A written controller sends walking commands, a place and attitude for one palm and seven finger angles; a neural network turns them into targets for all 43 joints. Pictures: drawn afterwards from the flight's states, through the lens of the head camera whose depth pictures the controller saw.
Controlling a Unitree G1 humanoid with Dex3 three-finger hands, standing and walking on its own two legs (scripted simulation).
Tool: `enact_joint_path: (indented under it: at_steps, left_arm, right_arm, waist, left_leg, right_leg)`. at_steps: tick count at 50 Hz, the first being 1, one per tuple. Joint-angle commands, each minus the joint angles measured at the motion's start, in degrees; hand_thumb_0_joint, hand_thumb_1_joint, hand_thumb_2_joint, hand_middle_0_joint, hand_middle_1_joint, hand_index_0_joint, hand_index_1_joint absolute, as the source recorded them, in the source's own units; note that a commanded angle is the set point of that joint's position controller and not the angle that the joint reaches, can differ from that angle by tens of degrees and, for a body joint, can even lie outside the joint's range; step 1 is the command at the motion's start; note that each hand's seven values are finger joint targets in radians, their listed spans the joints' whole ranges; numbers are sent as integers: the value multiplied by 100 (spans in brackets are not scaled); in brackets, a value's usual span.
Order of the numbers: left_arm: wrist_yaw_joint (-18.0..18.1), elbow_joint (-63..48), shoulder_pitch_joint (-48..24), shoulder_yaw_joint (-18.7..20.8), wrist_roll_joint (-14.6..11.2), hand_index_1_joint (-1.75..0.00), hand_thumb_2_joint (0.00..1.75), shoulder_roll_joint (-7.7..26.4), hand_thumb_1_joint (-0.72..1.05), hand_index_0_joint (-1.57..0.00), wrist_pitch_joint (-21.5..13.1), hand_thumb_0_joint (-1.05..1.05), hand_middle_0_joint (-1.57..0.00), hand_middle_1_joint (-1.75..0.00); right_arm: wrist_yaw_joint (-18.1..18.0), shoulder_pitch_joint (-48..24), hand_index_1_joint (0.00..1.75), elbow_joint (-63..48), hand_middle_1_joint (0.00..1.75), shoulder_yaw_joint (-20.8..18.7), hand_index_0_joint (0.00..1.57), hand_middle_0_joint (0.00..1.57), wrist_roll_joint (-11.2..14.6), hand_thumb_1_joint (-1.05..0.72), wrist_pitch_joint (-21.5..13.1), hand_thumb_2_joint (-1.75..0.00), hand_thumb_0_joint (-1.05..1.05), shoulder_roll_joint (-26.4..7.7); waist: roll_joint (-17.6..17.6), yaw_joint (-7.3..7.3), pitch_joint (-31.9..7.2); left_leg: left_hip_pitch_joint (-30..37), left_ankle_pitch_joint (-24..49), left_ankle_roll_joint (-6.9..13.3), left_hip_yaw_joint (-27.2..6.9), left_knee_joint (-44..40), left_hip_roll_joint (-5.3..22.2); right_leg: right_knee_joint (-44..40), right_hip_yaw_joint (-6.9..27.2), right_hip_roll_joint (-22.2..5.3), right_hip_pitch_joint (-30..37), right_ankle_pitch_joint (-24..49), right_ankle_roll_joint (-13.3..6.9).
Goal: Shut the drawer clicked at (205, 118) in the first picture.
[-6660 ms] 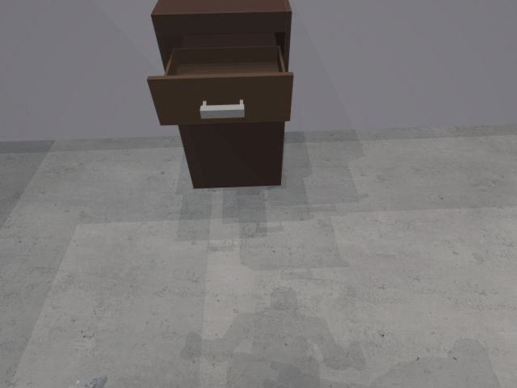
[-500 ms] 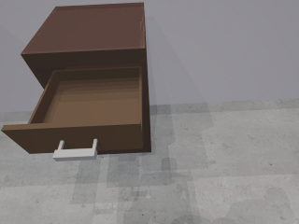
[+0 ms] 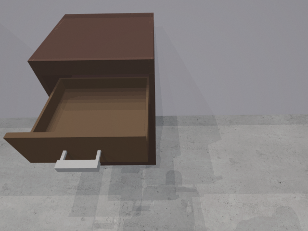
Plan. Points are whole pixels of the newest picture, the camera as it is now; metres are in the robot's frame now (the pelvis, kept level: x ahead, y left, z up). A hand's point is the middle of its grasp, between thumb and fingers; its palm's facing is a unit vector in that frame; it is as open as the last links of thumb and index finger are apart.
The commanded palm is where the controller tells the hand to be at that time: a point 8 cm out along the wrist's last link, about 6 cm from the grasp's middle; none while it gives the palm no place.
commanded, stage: shuffle to correct the standing spot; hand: left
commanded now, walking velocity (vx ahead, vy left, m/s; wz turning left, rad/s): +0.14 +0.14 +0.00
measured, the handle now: (80, 159) +0.33 +0.26 -0.06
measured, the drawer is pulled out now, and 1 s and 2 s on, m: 0.30 0.30 0.30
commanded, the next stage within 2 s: come to a stop and stand still in 0.18 s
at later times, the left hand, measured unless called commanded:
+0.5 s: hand out of the picture +0.10 +0.21 -0.17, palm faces +0.05 -0.96 -0.26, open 7.3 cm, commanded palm none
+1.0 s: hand out of the picture +0.05 +0.22 -0.17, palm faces +0.03 -0.97 -0.24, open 7.3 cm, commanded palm none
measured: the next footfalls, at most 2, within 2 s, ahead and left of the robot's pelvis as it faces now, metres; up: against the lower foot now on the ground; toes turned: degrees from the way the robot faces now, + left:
right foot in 0.46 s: +0.11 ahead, -0.07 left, +0.00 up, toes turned -1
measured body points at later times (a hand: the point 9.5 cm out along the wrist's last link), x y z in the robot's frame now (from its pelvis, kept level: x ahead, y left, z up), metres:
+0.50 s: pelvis +0.06 +0.02 -0.01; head +0.09 -0.01 +0.44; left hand +0.10 +0.26 -0.15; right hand +0.03 -0.18 -0.18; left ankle +0.00 +0.12 -0.74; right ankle +0.08 -0.06 -0.74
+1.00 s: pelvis +0.02 +0.03 -0.01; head +0.03 +0.01 +0.44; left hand +0.05 +0.27 -0.16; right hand +0.09 -0.20 -0.16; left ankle +0.01 +0.14 -0.74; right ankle +0.07 -0.07 -0.74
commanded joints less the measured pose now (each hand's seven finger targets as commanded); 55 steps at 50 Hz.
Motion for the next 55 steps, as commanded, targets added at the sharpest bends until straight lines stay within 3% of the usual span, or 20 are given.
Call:
enact_joint_path:
  at_steps: [1,5,8,10,13,20,23,26,28,33,36,38,39,40,41,43,46,48,51,55]
  left_arm:
    - [33,-212,641,320,56,-30,90,1023,90,-20,-24,0,-20,-30]
    - [25,-333,609,409,101,-30,90,1042,90,-20,-41,0,-20,-30]
    - [-22,-422,256,371,62,-30,90,854,90,-20,6,0,-20,-30]
    - [-50,-519,143,294,121,-30,90,490,90,-20,61,0,-20,-30]
    - [-95,-721,-307,250,101,-30,90,460,90,-20,41,0,-20,-30]
    - [-42,-417,403,176,44,-30,90,165,90,-20,24,0,-20,-30]
    - [30,-260,582,246,19,-30,90,1000,90,-20,-87,0,-20,-30]
    - [112,-317,309,256,34,-30,90,984,90,-20,-61,0,-20,-30]
    - [155,-381,248,297,52,-30,90,1022,90,-20,-15,0,-20,-30]
    - [113,-711,-226,343,16,-30,90,800,90,-20,171,0,-20,-30]
    - [96,-726,-120,321,49,-30,90,582,90,-20,283,0,-20,-30]
    - [89,-707,-27,307,72,-30,90,549,90,-20,332,0,-20,-30]
    - [226,-407,603,210,10,-30,90,853,90,-20,176,0,-20,-30]
    - [171,-692,342,284,73,-30,90,1145,90,-20,67,0,-20,-30]
    - [132,-749,68,230,59,-30,90,1149,90,-20,-32,0,-20,-30]
    - [100,-975,-234,254,110,-30,90,1240,90,-20,-51,0,-20,-30]
    - [43,-1011,-598,246,54,-30,90,1179,90,-20,61,0,-20,-30]
    - [1,-1027,-513,206,49,-30,90,965,90,-20,170,0,-20,-30]
    - [-37,-846,-17,168,73,-30,90,821,90,-20,201,0,-20,-30]
    - [-53,-753,109,163,62,-30,90,854,90,-20,138,0,-20,-30]
  right_arm:
    - [26,229,30,-306,30,-117,20,20,-15,-90,24,-90,0,-446]
    - [75,179,30,-445,30,-158,20,20,-10,-90,-26,-90,0,-394]
    - [73,841,30,-181,30,-169,20,20,-30,-90,-101,-90,0,-461]
    - [54,1268,30,-116,30,-270,20,20,-89,-90,-92,-90,0,-942]
    - [11,1196,30,-246,30,-234,20,20,-74,-90,-135,-90,0,-864]
    - [-72,467,30,-366,30,-155,20,20,-14,-90,-202,-90,0,-745]
    - [-47,822,30,-354,30,-180,20,20,111,-90,-148,-90,0,-435]
    - [-57,754,30,-295,30,-203,20,20,103,-90,25,-90,0,-211]
    - [-66,701,30,-314,30,-237,20,20,114,-90,43,-90,0,-215]
    - [-72,534,30,-415,30,-339,20,20,29,-90,48,-90,0,-493]
    - [-59,141,30,-611,30,-330,20,20,-5,-90,42,-90,0,-623]
    - [-46,-23,30,-696,30,-322,20,20,-14,-90,23,-90,0,-637]
    - [-8,-756,30,-1191,30,-423,20,20,150,-90,-50,-90,0,-1043]
    - [94,-351,30,-1388,30,-395,20,20,108,-90,-6,-90,0,-583]
    - [118,-93,30,-1339,30,-351,20,20,93,-90,73,-90,0,-422]
    - [131,152,30,-1315,30,-363,20,20,62,-90,141,-90,0,-409]
    - [142,614,30,-1116,30,-326,20,20,28,-90,81,-90,0,-455]
    - [130,374,30,-1236,30,-348,20,20,-45,-90,33,-90,0,-724]
    - [130,-59,30,-1335,30,-312,20,20,-41,-90,15,-90,0,-879]
    - [114,174,30,-1178,30,-272,20,20,-24,-90,-12,-90,0,-809]
  waist:
    - [-807,152,464]
    - [-660,127,445]
    - [-64,-173,261]
    - [1357,-299,457]
    - [610,-282,504]
    - [89,256,-36]
    - [-491,-13,-398]
    - [-1573,10,-327]
    - [-1197,19,-468]
    - [512,-26,-281]
    - [654,141,-18]
    - [605,191,70]
    - [332,468,102]
    - [-1021,233,-200]
    - [-1737,1,-365]
    - [-513,-165,-621]
    - [-176,-391,-67]
    - [475,-193,482]
    - [277,122,628]
    - [-177,61,282]
  left_leg:
    - [-1321,-620,39,59,724,145]
    - [-1309,-770,54,60,782,214]
    - [145,223,178,47,-286,206]
    - [225,205,917,-1495,-1017,1383]
    - [492,1248,1622,-2011,-1120,1869]
    - [-196,3583,818,-447,-187,1117]
    - [-736,372,18,-176,176,198]
    - [-797,-810,-78,38,548,220]
    - [-895,-778,-125,75,450,240]
    - [329,3629,127,-137,-306,932]
    - [26,3903,558,-344,-545,1309]
    - [-233,3488,704,-379,-622,1367]
    - [-311,4109,378,-166,1025,1423]
    - [-924,820,107,183,1317,482]
    - [-1096,-1125,9,56,1506,308]
    - [-752,-1057,-24,11,1562,198]
    - [117,-132,41,19,205,218]
    - [-851,-946,244,-623,-651,728]
    - [-1764,-1561,337,-835,-1223,852]
    - [-1252,-1193,267,-544,-974,570]
  right_leg:
    - [-1210,1882,-1795,222,276,-619]
    - [-1027,1738,-1953,163,1053,-853]
    - [-39,662,-1120,-766,630,-349]
    - [1517,-373,-214,-1611,-1095,57]
    - [3399,71,-477,-2691,-1696,-27]
    - [281,-30,-435,-355,595,240]
    - [69,1488,-1943,443,4672,-520]
    - [39,1331,-1979,483,6027,-697]
    - [261,1271,-1976,736,6566,-771]
    - [737,534,-937,-520,3052,4]
    - [1047,271,-574,-693,253,161]
    - [1147,275,-535,-665,-119,205]
    - [61,748,-922,-789,1163,137]
    - [-492,1568,-1463,-437,1944,-111]
    - [-801,2022,-1910,-392,1973,-507]
    - [-744,1919,-1855,-602,1364,-869]
    - [-651,1219,-1166,-1773,-818,-304]
    - [-361,766,-620,-1654,-1197,41]
    - [44,525,-407,-709,-297,152]
    - [-481,880,-620,-738,-710,115]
